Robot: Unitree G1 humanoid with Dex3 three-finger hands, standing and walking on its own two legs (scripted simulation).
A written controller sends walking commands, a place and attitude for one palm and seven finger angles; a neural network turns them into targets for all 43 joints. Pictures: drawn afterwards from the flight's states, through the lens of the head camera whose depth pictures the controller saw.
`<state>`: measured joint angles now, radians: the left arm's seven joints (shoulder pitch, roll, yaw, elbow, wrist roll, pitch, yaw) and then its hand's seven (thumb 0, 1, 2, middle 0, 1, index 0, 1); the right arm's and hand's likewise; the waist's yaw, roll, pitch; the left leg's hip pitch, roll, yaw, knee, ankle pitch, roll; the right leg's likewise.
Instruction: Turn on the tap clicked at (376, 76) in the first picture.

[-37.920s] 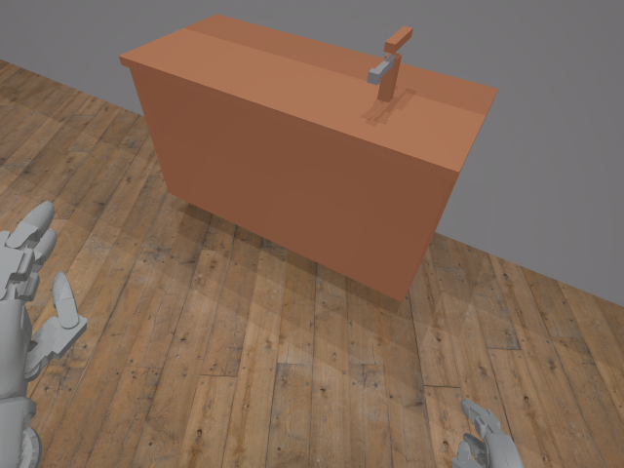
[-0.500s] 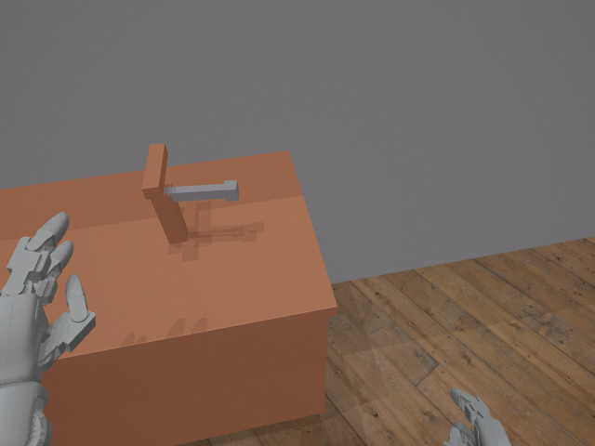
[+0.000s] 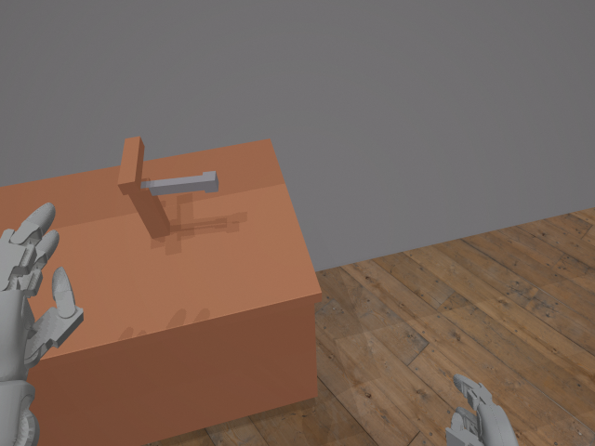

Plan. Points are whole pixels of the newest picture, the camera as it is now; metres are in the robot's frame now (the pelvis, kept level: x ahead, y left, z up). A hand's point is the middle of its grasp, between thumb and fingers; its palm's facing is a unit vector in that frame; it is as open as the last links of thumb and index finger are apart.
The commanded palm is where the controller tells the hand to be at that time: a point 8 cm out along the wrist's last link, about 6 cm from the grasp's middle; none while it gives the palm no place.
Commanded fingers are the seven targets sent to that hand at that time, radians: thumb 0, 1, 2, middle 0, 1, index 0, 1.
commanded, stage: step back with the hand held close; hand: left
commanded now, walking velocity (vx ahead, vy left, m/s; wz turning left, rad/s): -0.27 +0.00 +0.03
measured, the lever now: (210, 181) +0.55 +0.21 +0.05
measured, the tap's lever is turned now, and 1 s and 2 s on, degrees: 83 83 83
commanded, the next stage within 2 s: stop stepping back and stand still in 1.42 s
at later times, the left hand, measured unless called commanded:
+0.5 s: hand (36, 375) +0.15 +0.26 +0.14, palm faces +0.38 -0.80 -0.46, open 7.4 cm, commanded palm +0.10 +0.30 +0.17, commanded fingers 0.00 0.90 0.90 -0.20 -0.30 -0.20 -0.30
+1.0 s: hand out of the picture +0.13 +0.28 +0.16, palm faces +0.46 -0.78 -0.43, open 7.4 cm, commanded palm +0.08 +0.30 +0.17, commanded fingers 0.00 0.90 0.90 -0.20 -0.30 -0.20 -0.30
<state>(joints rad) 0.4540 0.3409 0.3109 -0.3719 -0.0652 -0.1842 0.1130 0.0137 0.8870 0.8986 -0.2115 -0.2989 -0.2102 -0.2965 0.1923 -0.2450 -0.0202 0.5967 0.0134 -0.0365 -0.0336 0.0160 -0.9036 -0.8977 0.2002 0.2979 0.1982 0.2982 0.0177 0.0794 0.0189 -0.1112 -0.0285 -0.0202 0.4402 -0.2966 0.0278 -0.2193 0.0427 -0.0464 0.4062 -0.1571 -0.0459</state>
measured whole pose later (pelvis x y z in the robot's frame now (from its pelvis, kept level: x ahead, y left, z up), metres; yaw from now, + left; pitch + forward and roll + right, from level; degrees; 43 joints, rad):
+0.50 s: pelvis -0.06 +0.02 -0.01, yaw +0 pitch +0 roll +0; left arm 0.47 0.36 0.33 -0.42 0.00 -0.22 0.13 0.01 0.88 0.90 -0.22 -0.30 -0.21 -0.30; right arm 0.24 -0.24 -0.02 0.56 0.01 -0.03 -0.04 0.02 -0.90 -0.90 0.20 0.30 0.20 0.30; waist 0.00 0.03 0.03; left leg -0.30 -0.06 0.00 0.57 -0.27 0.06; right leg -0.39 0.03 -0.01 0.49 -0.12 0.01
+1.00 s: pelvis -0.08 +0.01 -0.01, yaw +1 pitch +3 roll -1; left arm 0.47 0.37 0.40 -0.47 -0.01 -0.26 0.13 0.01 0.88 0.90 -0.21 -0.30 -0.21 -0.30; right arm 0.21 -0.19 -0.03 0.63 -0.03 -0.09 -0.03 0.02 -0.90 -0.90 0.20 0.30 0.20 0.30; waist 0.04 -0.01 -0.02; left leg -0.39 -0.02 0.03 0.56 -0.22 0.05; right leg -0.28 0.04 0.06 0.67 -0.36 0.02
